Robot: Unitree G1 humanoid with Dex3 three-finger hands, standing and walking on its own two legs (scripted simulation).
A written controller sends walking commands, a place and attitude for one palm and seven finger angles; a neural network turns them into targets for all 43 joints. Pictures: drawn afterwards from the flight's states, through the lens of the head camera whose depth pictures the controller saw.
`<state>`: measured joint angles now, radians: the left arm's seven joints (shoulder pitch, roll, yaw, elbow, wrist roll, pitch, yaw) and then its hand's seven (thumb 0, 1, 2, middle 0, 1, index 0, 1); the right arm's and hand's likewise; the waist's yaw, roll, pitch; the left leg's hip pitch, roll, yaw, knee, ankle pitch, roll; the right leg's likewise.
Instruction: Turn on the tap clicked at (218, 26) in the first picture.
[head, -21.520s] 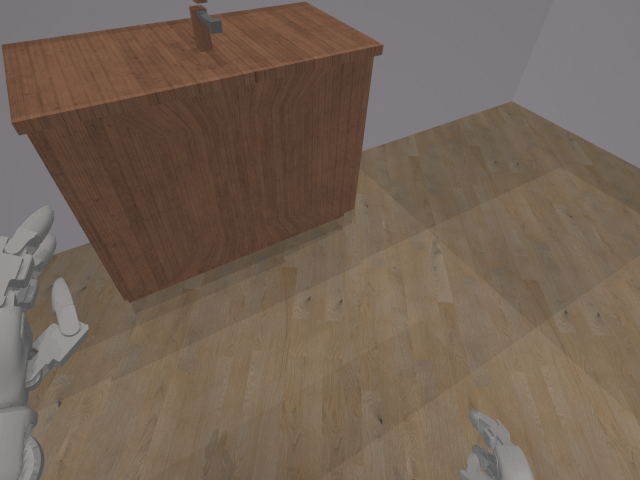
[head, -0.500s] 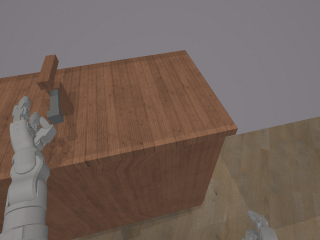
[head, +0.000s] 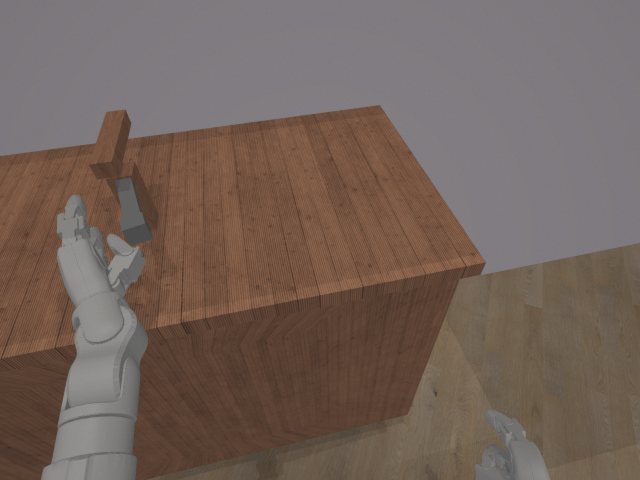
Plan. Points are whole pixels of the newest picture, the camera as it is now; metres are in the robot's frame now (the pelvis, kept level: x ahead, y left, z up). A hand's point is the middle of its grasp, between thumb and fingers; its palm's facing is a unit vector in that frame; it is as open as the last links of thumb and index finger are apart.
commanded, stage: push the lever round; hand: left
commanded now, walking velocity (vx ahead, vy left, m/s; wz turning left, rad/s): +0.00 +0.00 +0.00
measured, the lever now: (136, 229) +0.37 +0.27 +0.13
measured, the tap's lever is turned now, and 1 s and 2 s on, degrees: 14 43 70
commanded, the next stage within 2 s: none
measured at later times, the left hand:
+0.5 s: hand (170, 243) +0.35 +0.22 +0.13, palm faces +0.69 -0.72 -0.05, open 7.7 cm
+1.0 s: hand (201, 230) +0.38 +0.19 +0.13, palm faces +0.76 -0.64 -0.06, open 7.6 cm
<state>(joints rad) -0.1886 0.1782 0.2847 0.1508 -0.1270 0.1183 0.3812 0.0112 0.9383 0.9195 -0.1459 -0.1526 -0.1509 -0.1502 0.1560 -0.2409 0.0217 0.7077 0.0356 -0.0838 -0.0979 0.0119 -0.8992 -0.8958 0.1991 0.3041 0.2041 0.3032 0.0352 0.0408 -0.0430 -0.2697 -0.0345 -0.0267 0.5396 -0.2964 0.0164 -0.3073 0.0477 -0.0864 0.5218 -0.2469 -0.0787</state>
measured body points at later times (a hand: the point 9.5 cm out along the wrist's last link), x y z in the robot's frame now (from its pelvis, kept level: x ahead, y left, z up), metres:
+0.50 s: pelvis +0.00 +0.00 +0.00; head -0.01 -0.02 +0.45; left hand +0.31 +0.26 +0.13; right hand +0.17 -0.23 -0.10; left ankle -0.01 +0.11 -0.73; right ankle +0.02 -0.07 -0.73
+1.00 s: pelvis -0.01 -0.02 +0.00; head -0.01 -0.04 +0.45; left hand +0.34 +0.22 +0.13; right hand +0.17 -0.25 -0.11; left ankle -0.01 +0.11 -0.73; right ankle +0.02 -0.07 -0.73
